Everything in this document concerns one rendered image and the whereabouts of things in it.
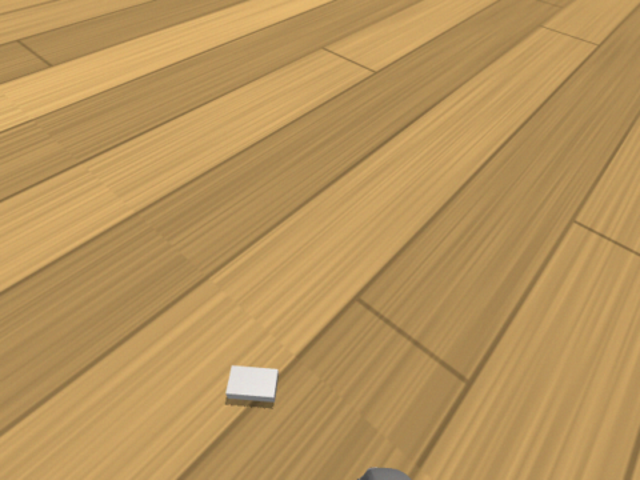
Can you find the small box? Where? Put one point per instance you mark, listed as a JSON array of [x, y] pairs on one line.
[[252, 383]]

